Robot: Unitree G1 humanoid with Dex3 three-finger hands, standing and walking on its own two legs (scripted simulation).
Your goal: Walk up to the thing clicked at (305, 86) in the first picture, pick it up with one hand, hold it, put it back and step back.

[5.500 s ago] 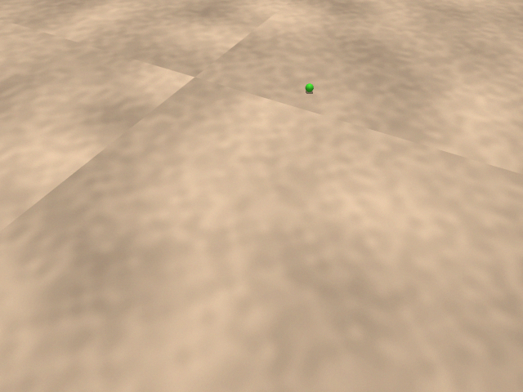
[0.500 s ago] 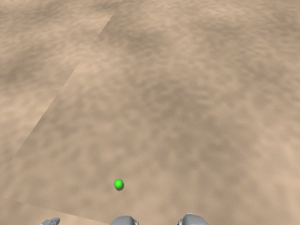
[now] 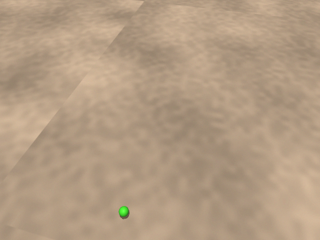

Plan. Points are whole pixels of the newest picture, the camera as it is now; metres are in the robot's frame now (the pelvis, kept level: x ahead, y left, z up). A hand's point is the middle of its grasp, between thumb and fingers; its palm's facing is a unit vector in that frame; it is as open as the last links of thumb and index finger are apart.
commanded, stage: walk up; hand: left
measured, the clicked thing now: (123, 211) +0.38 +0.23 -0.74
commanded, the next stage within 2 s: stand in 1.00 s
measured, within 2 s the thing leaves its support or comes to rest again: neither
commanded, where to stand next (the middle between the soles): +0.04 +0.00 m, yaw +0 degrees
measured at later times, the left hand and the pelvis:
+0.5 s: hand out of the picture +0.10 +0.25 -0.14, palm faces -0.03 -0.94 -0.34, open 7.3 cm; pelvis +0.01 +0.00 +0.01, yaw +0 degrees
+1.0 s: hand out of the picture +0.10 +0.24 -0.15, palm faces -0.03 -0.94 -0.34, open 7.3 cm; pelvis +0.01 +0.00 +0.01, yaw +0 degrees
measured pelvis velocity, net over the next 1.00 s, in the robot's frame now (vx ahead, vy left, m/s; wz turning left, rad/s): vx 0.01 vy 0.00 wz -0.01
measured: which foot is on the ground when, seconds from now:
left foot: down 0.00-1.00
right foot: down 0.00-1.00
